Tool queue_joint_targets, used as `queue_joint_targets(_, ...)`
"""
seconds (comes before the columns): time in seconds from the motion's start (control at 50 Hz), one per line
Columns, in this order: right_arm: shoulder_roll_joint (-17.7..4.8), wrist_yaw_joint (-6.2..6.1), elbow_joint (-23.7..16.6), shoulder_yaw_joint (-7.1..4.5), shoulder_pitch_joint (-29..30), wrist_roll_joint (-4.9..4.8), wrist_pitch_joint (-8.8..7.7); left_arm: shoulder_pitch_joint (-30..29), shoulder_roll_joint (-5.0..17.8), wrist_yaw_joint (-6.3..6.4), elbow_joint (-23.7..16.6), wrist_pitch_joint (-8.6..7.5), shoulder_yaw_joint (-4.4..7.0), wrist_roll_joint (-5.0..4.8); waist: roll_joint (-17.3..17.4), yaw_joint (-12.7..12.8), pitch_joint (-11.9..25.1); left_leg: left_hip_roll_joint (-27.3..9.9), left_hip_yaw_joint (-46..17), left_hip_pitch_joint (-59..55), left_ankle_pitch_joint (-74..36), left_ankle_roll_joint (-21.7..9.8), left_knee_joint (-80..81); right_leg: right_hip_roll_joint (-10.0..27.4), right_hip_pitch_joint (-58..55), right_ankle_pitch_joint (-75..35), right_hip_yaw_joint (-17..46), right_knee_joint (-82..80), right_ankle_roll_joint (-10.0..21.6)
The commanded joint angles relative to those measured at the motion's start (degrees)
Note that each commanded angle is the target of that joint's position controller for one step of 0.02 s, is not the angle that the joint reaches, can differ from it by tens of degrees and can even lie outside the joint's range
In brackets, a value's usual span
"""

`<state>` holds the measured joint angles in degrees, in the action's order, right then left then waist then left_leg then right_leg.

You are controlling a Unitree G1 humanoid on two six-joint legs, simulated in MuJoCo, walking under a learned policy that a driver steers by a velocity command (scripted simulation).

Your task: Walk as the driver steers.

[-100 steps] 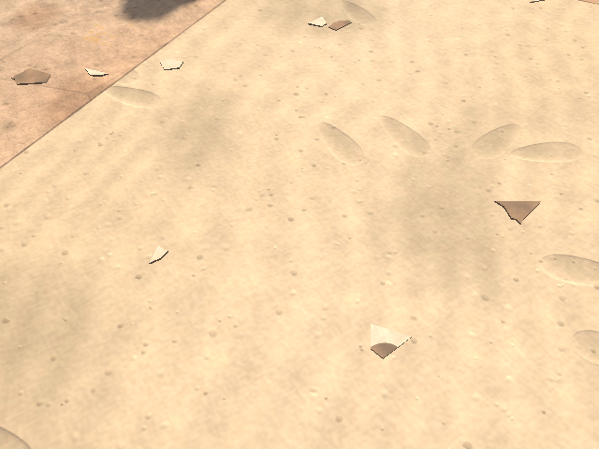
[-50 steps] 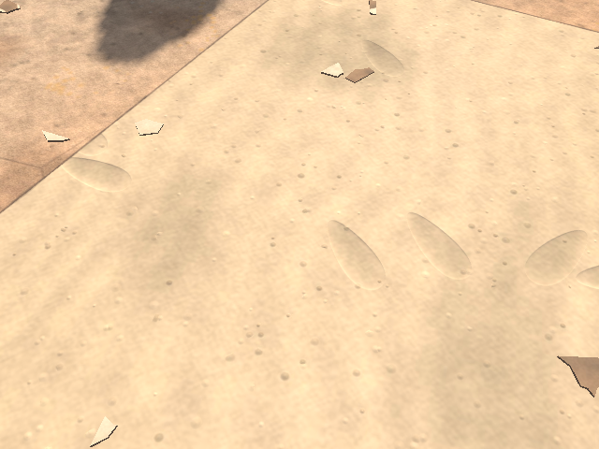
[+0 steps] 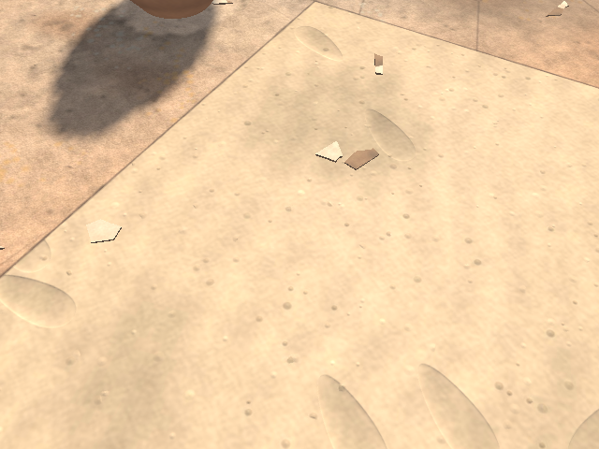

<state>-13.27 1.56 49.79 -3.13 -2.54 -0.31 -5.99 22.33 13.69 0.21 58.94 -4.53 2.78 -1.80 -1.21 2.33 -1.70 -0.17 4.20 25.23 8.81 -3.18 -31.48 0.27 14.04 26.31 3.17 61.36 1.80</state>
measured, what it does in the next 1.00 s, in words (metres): walks ahead, turning right: right foot, then left foot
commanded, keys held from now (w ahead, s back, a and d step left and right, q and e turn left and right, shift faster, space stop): w+e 0.06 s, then e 0.72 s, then no key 0.22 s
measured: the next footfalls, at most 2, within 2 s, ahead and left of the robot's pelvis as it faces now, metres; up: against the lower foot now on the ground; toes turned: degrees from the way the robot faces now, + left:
right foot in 0.40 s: +0.31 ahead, -0.14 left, +0.00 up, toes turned -14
left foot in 0.88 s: +0.36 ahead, +0.08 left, +0.00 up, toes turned -31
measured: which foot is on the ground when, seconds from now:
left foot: down 0.00-0.42, up 0.44-0.86, down 0.88-1.00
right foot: up 0.00-0.38, down 0.40-0.88, up 0.90-1.00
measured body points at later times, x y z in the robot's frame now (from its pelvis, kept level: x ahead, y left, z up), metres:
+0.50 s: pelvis +0.19 -0.03 +0.00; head +0.24 -0.06 +0.44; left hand +0.40 +0.20 -0.10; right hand +0.24 -0.34 -0.13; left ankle +0.12 +0.12 -0.64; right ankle +0.27 -0.13 -0.73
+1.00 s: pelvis +0.26 +0.00 +0.01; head +0.29 +0.01 +0.46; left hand +0.54 +0.16 -0.09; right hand +0.20 -0.30 -0.09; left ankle +0.33 +0.10 -0.73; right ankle +0.21 -0.12 -0.67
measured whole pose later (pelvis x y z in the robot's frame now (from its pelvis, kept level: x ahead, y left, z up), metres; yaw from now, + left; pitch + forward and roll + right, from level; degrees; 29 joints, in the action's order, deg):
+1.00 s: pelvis +0.26 +0.00 +0.01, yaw -30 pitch +2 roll -1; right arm -15.4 -1.1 48.6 -3.6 -11.0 1.3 -1.2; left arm 9.0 18.0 2.1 38.9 1.9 5.0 0.0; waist -2.4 -1.5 -0.8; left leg -0.4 -2.3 16.6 14.0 -0.3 -28.6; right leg -8.6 29.5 26.5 9.4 55.7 -0.9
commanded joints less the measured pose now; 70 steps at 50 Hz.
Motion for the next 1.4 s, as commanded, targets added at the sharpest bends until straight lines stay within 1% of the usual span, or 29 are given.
queue_joint_targets(0.02, -5.78, -0.42, 0.82, -1.41, -9.16, 0.31, -0.30, -4.58, 6.97, 0.73, -5.44, -1.42, 1.90, -0.71, 5.13, -5.44, 5.81, -17.99, -21.14, -24.35, 1.46, -8.61, 18.13, 6.19, 25.76, -5.81, 2.19, 10.76, 1.07)
queue_joint_targets(0.08, -4.21, -0.28, 1.87, -1.11, -6.82, 1.33, -0.87, -1.13, 2.66, 1.03, -4.56, 1.33, 2.19, -0.31, 6.81, -1.56, 1.91, -14.71, -10.55, -13.46, -6.34, -7.08, 22.64, 7.99, 18.32, -10.42, 2.35, 6.25, 1.21)
queue_joint_targets(0.18, -7.97, -2.58, 2.23, -1.90, -5.81, 1.80, -0.25, -6.54, 2.84, 0.72, -8.93, 2.49, 2.73, 1.18, 5.75, 0.10, 0.33, -13.38, 2.29, -12.06, -30.74, -6.87, 20.70, 6.35, 20.22, -21.78, -0.24, -7.01, -1.13)
queue_joint_targets(0.3, -11.10, -4.52, 2.71, -2.68, -8.34, -0.11, 2.33, -15.64, 3.21, -1.88, -14.37, 3.16, 2.36, 1.64, 5.13, -3.08, 1.97, -15.50, 5.72, -20.88, -31.53, -6.14, 15.55, 4.28, 17.58, -25.80, -4.78, -22.42, -0.27)
queue_joint_targets(0.38, -12.29, -5.07, 1.28, -3.52, -5.66, -1.66, 4.20, -10.08, 7.08, -2.93, -15.55, 3.21, 4.03, 1.62, 5.50, 0.95, 4.88, -15.27, 6.59, -24.40, -39.34, -2.70, 0.19, -0.27, 9.55, -19.19, -8.17, -30.09, 3.64)
queue_joint_targets(0.4, -11.21, -4.87, 1.34, -3.22, -7.64, -1.32, 4.50, -4.96, 10.32, -2.38, -14.51, 2.83, 5.43, 1.83, 1.52, 2.97, 7.96, -11.36, 7.90, -21.60, -33.79, 0.33, -10.82, -1.94, 0.47, -29.65, -6.90, -35.91, 5.70)
queue_joint_targets(0.42, -8.16, -4.34, -0.43, -2.04, -8.68, 1.15, 4.25, -2.58, 16.74, -0.86, -15.11, 2.89, 6.99, 2.22, -9.96, 2.05, 12.12, -6.38, 8.57, -7.77, -6.86, 4.49, -28.52, 9.72, -12.16, -58.25, 9.48, -34.60, 10.33)
queue_joint_targets(0.44, -5.26, -3.36, -2.37, -0.92, -12.91, 2.09, 3.74, -5.49, 18.99, -0.68, -17.39, 2.91, 6.70, 3.19, -16.10, -2.74, 20.73, 4.66, 0.06, 9.11, 33.19, 7.25, -46.42, 22.36, -25.76, -63.44, 33.28, -35.98, 24.26)
queue_joint_targets(0.46, -8.56, -2.47, -1.80, -1.64, -10.15, 0.51, 3.34, -5.71, 14.80, -1.29, -18.55, 2.94, 5.55, 2.66, -6.63, 0.52, 23.52, 1.87, -9.33, 11.24, 30.29, 5.89, -49.25, 20.46, -23.15, -53.02, 30.81, -38.92, 22.72)
queue_joint_targets(0.48, -8.98, -2.40, -2.86, -1.79, -6.57, -0.96, 3.41, -9.60, 12.37, -1.24, -19.59, 2.70, 4.84, 2.18, -3.89, -0.19, 17.73, 0.09, -9.14, 13.34, 25.31, 4.73, -47.56, 17.62, -17.63, -44.74, 24.14, -39.91, 19.27)
queue_joint_targets(0.5, -8.45, -3.14, -2.11, -1.94, -5.67, -0.48, 3.88, -12.62, 10.97, -0.97, -19.87, 2.85, 4.52, 1.28, 1.12, -1.75, 12.18, -2.03, -8.71, 13.20, 21.09, 4.84, -42.35, 14.36, -10.60, -37.09, 19.34, -41.24, 15.48)
queue_joint_targets(0.54, -9.92, -4.12, -2.42, -2.67, -4.84, 0.75, 5.22, -14.92, 9.76, -0.11, -20.70, 3.56, 4.09, 1.60, -1.96, -3.42, 8.87, -2.79, -8.34, 7.89, 16.14, 4.94, -35.78, 10.68, -0.60, -28.57, 16.30, -43.55, 13.02)
queue_joint_targets(0.58, -8.47, -4.37, -2.51, -2.49, -5.79, 0.77, 5.62, -14.55, 10.74, 0.48, -21.33, 3.72, 4.39, 2.36, -4.06, -3.87, 9.26, -1.35, -7.99, 5.82, 14.02, 5.49, -30.89, 9.11, 1.30, -28.76, 15.62, -44.12, 12.83)
queue_joint_targets(0.66, -7.65, -4.87, -3.29, -2.10, -3.76, 0.70, 5.73, -13.43, 12.10, 1.65, -22.19, 4.21, 4.85, 1.65, -4.79, -2.64, 10.49, -0.38, -9.37, 5.85, 11.06, 7.09, -21.80, 8.51, 0.11, -21.65, 17.80, -43.78, 12.01)
queue_joint_targets(0.74, -8.04, -4.45, -4.20, -2.09, -1.94, 0.33, 5.32, -14.07, 11.97, 2.08, -23.20, 5.11, 4.76, 1.78, -6.89, -1.60, 8.95, 0.67, -9.95, 3.41, 9.45, 7.41, -15.01, 7.22, 1.84, -11.78, 20.92, -44.28, 10.72)
queue_joint_targets(0.86, -8.44, -2.50, -2.92, -2.11, -7.94, 0.12, 3.63, -14.47, 10.50, 2.32, -24.23, 6.45, 3.75, 1.42, -7.96, -3.82, 9.61, 1.06, -7.08, -9.40, 3.46, 4.40, 4.23, 5.62, 1.64, -19.31, 22.17, -38.55, 7.83)
queue_joint_targets(0.88, -10.21, -2.24, -2.72, -2.53, -9.35, 0.86, 3.60, -12.33, 9.29, 2.44, -23.80, 6.65, 3.32, 1.33, -5.27, -3.86, 9.36, -2.98, -9.71, -14.50, -0.22, 2.58, 9.04, 3.09, 4.85, -16.22, 19.87, -35.25, 5.28)
queue_joint_targets(0.9, -14.02, -2.36, -3.47, -3.08, -9.10, 2.11, 3.94, -9.70, 6.12, 2.38, -23.71, 6.65, 2.48, 1.86, 7.55, -1.56, 9.16, -15.15, -21.69, -19.18, -5.55, -1.92, 13.03, -3.97, 11.81, -2.36, 11.52, -22.31, 1.86)
queue_joint_targets(0.92, -16.00, -2.32, -3.86, -3.41, -7.95, 3.69, 4.15, -12.21, 9.18, 2.20, -26.21, 5.84, 3.52, 1.40, 20.04, -1.43, 5.02, -22.53, -34.45, -13.81, -12.32, -11.51, 16.03, -9.53, 19.33, 9.90, 5.13, -12.70, -0.65)
queue_joint_targets(0.94, -13.45, -2.58, -5.71, -2.87, -5.08, 3.26, 3.86, -12.19, 13.05, 2.02, -25.04, 5.26, 4.58, 2.09, 14.14, -1.81, 4.73, -22.15, -32.92, -12.97, -13.30, -13.08, 15.33, -7.21, 19.23, 7.95, 8.47, -2.54, -1.94)
queue_joint_targets(0.96, -11.90, -2.83, -6.20, -2.57, -3.30, 2.24, 3.81, -10.94, 13.34, 1.84, -23.53, 5.38, 5.00, 1.68, 10.21, -0.95, 4.84, -18.86, -27.06, -13.65, -14.47, -10.58, 13.52, -7.26, 19.45, 4.53, 8.35, 1.52, -2.63)
queue_joint_targets(1.0, -9.84, -2.98, -6.36, -1.85, -2.59, 0.45, 3.93, -9.13, 9.96, 2.19, -21.50, 6.41, 4.23, 1.97, 7.98, -0.78, 4.35, -15.01, -21.39, -15.55, -15.41, -8.07, 11.88, -6.31, 19.82, 0.37, 7.99, 5.18, -4.79)
queue_joint_targets(1.1, -9.04, -3.17, -4.75, -1.09, -5.44, 0.73, 5.12, -14.01, 4.27, 1.70, -22.45, 6.29, 1.52, 1.59, 12.09, -3.52, 4.98, -10.16, -13.66, -16.94, -16.06, -7.16, 11.04, -1.38, 9.44, -2.21, -0.20, -16.38, -6.97)
queue_joint_targets(1.16, -11.42, -2.97, -3.83, -1.43, -7.64, 0.12, 5.62, -13.13, 6.02, 1.56, -21.39, 6.08, 1.91, 0.88, 12.86, -3.99, 4.82, -11.22, -15.39, -17.09, -17.30, -7.68, 9.32, -1.71, 1.98, -7.79, -2.81, -31.21, -6.12)
queue_joint_targets(1.2, -10.38, -2.63, -2.86, -0.94, -9.48, -0.64, 5.06, -11.06, 7.43, 1.59, -19.96, 6.04, 2.19, 1.47, 10.55, -3.02, 4.24, -10.21, -15.22, -13.96, -15.41, -4.54, 8.47, -0.73, -6.23, -20.17, -1.13, -43.12, -3.47)
queue_joint_targets(1.24, -8.13, -1.43, -3.08, -0.16, -12.11, 1.42, 3.16, -10.51, 13.29, 2.16, -19.83, 6.40, 3.25, 2.20, -2.17, -6.34, 7.63, -4.11, -8.74, -7.66, -4.53, 1.41, 5.58, 7.10, -13.96, -37.00, 6.10, -35.60, 1.26)
queue_joint_targets(1.26, -6.91, -1.35, -2.67, 0.27, -9.90, 1.59, 2.89, -11.07, 9.23, 1.41, -19.28, 6.28, 2.45, 2.43, -4.87, -4.77, 8.51, -2.48, -5.93, -11.90, 0.75, 3.91, 5.58, 6.36, -8.62, -28.18, 5.51, -35.99, 2.76)
queue_joint_targets(1.28, -7.91, -1.38, -2.72, 0.12, -6.90, 1.44, 3.11, -11.95, 6.79, 0.83, -19.35, 5.96, 1.82, 2.73, -3.37, -3.60, 6.09, -2.05, -5.48, -12.30, 0.81, 5.07, 4.83, 4.90, -6.00, -22.81, 5.16, -36.99, 2.30)
queue_joint_targets(1.4, -7.59, -2.58, -0.81, -0.01, -7.06, 0.97, 4.95, -11.39, 6.53, 0.74, -17.34, 4.21, 1.17, 2.60, -3.06, -3.87, 1.30, -2.22, -5.57, -13.51, -1.23, 4.67, 4.19, 3.37, -0.03, -18.91, 4.41, -37.89, 0.47)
